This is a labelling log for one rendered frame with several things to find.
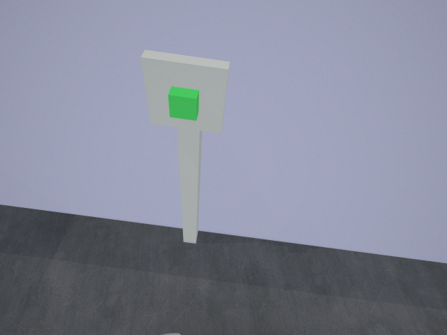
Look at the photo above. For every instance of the panel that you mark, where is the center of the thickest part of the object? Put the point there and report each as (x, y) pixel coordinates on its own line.
(162, 71)

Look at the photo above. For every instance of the button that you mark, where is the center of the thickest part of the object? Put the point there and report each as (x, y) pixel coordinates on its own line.
(183, 103)

